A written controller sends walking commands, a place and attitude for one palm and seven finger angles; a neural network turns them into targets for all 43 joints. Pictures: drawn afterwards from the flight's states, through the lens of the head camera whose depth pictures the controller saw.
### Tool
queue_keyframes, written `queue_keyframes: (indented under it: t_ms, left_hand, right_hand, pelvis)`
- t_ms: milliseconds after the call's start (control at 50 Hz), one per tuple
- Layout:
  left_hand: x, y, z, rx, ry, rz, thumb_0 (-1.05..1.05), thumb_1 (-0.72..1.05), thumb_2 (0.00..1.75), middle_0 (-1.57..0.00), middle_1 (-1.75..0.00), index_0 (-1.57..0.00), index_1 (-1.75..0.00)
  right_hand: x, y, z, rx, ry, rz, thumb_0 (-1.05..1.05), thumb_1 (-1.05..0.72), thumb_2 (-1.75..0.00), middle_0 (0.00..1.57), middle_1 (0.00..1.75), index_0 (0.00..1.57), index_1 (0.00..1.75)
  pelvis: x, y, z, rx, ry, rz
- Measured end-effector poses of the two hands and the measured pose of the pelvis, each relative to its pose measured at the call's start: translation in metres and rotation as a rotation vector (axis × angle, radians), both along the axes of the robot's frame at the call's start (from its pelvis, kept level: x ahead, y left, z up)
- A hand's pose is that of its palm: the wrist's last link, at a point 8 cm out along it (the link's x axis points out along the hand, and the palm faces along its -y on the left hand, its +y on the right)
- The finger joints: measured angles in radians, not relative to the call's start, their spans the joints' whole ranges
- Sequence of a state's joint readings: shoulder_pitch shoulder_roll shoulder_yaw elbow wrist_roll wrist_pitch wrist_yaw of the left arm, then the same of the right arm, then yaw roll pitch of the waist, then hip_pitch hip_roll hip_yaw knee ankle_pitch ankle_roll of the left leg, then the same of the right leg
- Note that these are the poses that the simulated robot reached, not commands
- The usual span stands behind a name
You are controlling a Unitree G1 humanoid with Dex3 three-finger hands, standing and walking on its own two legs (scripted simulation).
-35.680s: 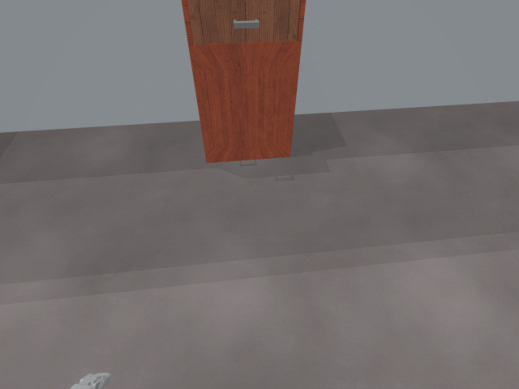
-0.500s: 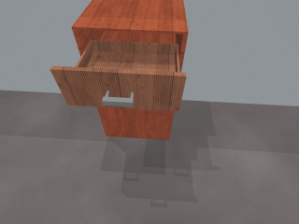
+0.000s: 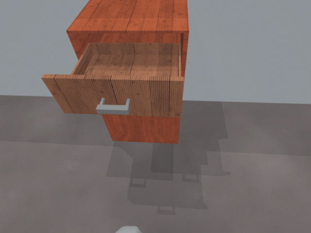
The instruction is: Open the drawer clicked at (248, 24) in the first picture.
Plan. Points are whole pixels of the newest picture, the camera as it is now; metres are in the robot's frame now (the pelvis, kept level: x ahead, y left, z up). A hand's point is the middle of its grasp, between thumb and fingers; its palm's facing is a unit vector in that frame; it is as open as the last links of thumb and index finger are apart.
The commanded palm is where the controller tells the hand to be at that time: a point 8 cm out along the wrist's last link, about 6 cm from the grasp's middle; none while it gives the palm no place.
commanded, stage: come to a stop and stand still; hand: left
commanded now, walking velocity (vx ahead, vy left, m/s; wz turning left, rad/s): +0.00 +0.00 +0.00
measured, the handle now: (114, 105) +0.50 +0.19 +0.00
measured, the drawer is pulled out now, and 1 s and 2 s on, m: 0.29 0.29 0.29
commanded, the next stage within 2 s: look again from close up in 1.32 s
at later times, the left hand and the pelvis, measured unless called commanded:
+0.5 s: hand out of the picture -0.02 +0.23 -0.18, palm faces +0.04 -0.99 -0.16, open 7.3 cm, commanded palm none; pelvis -0.02 +0.06 +0.00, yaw +1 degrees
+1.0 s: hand out of the picture -0.01 +0.23 -0.18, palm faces +0.03 -0.99 -0.13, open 7.3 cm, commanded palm none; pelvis +0.01 +0.08 +0.00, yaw +0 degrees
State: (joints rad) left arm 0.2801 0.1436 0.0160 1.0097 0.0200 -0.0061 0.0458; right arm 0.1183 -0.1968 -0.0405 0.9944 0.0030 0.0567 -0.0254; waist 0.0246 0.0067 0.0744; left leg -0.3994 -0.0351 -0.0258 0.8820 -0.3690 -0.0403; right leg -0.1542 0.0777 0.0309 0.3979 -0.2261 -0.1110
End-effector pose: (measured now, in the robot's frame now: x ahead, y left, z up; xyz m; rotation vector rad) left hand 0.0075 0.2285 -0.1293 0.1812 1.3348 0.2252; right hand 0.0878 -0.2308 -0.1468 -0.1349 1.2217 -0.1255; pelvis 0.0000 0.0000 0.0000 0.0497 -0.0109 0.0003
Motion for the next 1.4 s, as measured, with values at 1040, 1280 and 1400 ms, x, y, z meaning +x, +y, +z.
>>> queue_keyframes:
  t_ms: [1040,1280,1400]
  left_hand:
    - [-0.022,0.055,-0.028,-0.132,0.102,-0.007,0.01,0.92,0.90,-0.20,-0.30,-0.20,-0.30]
    - [-0.008,0.061,-0.027,-0.114,0.086,-0.013,0.01,0.92,0.90,-0.20,-0.30,-0.20,-0.30]
    - [-0.005,0.062,-0.026,-0.107,0.083,-0.016,0.01,0.92,0.90,-0.20,-0.30,-0.20,-0.30]
  right_hand:
    - [-0.084,0.096,0.003,-0.033,0.168,-0.022,0.01,-0.92,-0.90,0.20,0.30,0.20,0.30]
    - [-0.080,0.097,0.002,-0.028,0.176,-0.029,0.01,-0.92,-0.90,0.20,0.30,0.20,0.30]
    - [-0.083,0.099,0.001,-0.019,0.184,-0.034,0.01,-0.91,-0.90,0.20,0.30,0.20,0.30]
  pelvis:
    - [0.009,0.083,-0.003,-0.046,0.013,0.003]
    - [0.017,0.082,-0.003,-0.046,0.008,-0.001]
    - [0.019,0.081,-0.003,-0.046,0.005,-0.002]
